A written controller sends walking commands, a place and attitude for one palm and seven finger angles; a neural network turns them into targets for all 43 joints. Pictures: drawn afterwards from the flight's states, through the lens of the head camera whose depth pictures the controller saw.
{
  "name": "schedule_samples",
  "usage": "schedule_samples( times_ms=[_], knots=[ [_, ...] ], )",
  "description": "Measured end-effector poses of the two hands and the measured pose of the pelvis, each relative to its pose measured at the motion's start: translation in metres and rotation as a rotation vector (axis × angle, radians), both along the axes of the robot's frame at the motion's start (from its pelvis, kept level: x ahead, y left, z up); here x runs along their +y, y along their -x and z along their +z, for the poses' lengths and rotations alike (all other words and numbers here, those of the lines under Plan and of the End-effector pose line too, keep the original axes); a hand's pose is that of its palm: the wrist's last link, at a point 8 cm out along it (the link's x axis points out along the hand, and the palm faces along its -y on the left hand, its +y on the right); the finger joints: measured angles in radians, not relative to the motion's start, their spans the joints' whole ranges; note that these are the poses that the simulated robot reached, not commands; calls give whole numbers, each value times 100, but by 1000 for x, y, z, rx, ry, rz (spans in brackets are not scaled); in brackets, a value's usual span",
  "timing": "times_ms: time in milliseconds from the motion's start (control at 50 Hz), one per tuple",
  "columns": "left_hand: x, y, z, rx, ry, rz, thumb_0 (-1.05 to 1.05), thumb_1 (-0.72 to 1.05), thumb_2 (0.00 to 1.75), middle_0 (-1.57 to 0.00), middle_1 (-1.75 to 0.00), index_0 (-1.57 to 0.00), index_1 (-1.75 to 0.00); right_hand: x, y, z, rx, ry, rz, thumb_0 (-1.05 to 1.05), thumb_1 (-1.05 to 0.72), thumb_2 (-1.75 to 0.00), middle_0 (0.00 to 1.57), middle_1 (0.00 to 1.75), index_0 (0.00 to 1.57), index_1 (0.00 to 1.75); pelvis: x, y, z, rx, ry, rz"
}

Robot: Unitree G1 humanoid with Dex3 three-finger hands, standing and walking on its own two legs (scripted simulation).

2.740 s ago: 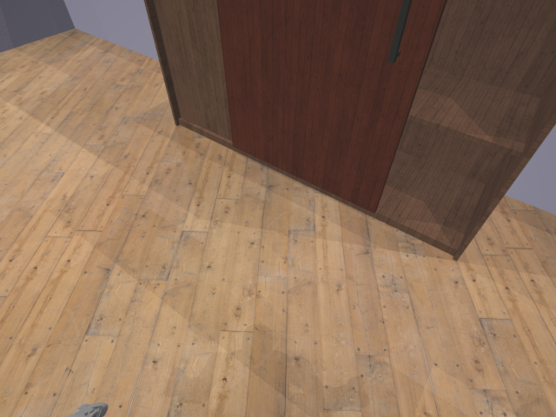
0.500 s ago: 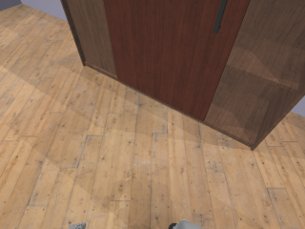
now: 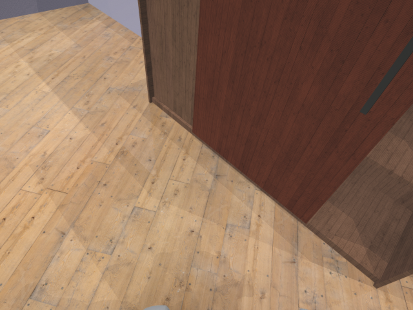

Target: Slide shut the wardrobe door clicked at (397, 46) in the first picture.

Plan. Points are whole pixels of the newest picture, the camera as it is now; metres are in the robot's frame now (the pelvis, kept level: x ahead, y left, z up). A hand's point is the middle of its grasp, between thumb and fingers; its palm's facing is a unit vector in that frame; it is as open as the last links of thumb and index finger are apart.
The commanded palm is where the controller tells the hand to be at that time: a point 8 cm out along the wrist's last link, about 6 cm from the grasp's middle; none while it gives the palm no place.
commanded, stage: turn to face it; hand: left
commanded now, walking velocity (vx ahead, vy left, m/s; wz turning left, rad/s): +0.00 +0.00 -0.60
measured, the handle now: (402, 59) +0.72 -0.44 +0.18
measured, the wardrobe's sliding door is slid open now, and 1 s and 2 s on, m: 0.39 0.39 0.39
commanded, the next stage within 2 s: take the last steps up to it in 1.08 s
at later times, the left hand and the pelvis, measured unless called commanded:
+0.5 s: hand (147, 286) +0.19 +0.14 -0.15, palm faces -0.17 -0.95 -0.26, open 7.4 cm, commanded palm none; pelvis +0.08 -0.04 +0.01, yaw -14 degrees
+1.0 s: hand (154, 242) +0.29 +0.15 -0.15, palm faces -0.46 -0.86 -0.21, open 7.4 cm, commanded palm none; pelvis +0.11 +0.01 +0.02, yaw -31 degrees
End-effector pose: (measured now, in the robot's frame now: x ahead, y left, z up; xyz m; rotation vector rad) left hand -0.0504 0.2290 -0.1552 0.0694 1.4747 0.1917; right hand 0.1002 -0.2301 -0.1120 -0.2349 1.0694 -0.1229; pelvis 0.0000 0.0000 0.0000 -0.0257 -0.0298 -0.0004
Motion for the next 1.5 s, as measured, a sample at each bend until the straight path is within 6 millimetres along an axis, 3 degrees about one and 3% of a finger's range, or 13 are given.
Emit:
schedule_samples(
  times_ms=[40, 180, 380, 500, 620, 740, 840, 980, 1180, 1240, 1360, 1500],
  knots=[
    [2, -17, 7, 1, -4, -13, 1, 92, 90, -20, -30, -19, -30, 8, 2, 0, 30, -17, -23, 0, -91, -90, 20, 30, 20, 30, 1, -11, 6, 1, -10, -16],
    [-6, -88, 23, -39, -7, -79, 0, 92, 90, -20, -30, -19, -30, -8, 13, -2, 106, -19, -143, -2, -95, -90, 20, 30, 20, 30, -1, -41, 16, 11, -23, -87],
    [-34, -202, 26, -200, -83, -253, 0, 92, 90, -20, -30, -20, -30, -43, 42, -44, 226, -88, -311, 0, -92, -90, 20, 30, 20, 30, -34, -69, -5, 13, -31, -199],
    [-41, -241, 41, -234, -92, -317, 0, 91, 90, -20, -30, -20, -30, -56, 32, -26, 193, -71, -358, 0, -91, -90, 20, 30, 20, 30, -38, -77, 9, 28, -34, -252],
    [-37, -278, 43, -261, -71, -390, 0, 91, 90, -20, -30, -20, -30, -59, 15, -8, 117, -33, -404, 0, -91, -90, 20, 30, 20, 30, -29, -87, 13, 39, -37, -320],
    [-20, -314, 27, -276, -37, -447, 0, 91, 90, -20, -30, -20, -30, -45, 8, 4, 46, 33, -455, 0, -91, -90, 20, 30, 20, 30, -5, -99, 6, 40, -21, -391],
    [-16, -339, 30, -270, -16, -520, 0, 91, 90, -20, -30, -20, -30, -23, 28, 16, 65, 44, -502, 0, -91, -90, 20, 30, 20, 30, 7, -104, 13, 31, -8, -453],
    [-31, -355, 36, -252, 0, -605, 0, 91, 90, -20, -30, -19, -30, 5, 70, 12, 142, -5, -608, 0, -90, -90, 20, 30, 20, 30, 9, -107, 20, 27, -3, -526],
    [-100, -358, 39, -301, -8, -758, 0, 91, 90, -20, -30, -19, -30, 24, 156, -31, 283, -148, -772, 0, -90, -90, 20, 30, 20, 30, -14, -90, 3, 23, -33, -604],
    [-111, -349, 45, -315, -7, -763, 0, 91, 90, -20, -30, -20, -30, 23, 170, -34, 326, -163, -791, 0, -91, -90, 20, 30, 20, 30, -19, -86, 7, 20, -28, -610],
    [-112, -329, 48, -284, 2, -740, 0, 92, 90, -20, -30, -20, -30, 11, 164, -22, 279, -157, -786, 0, -91, -90, 20, 30, 20, 30, -28, -86, 16, 17, -35, -628],
    [-82, -312, 36, -182, -3, -706, 0, 92, 90, -21, -30, -20, -30, -13, 118, -8, 175, -106, -761, 0, -91, -90, 20, 30, 20, 30, -32, -106, 18, 20, -26, -653]
  ],
)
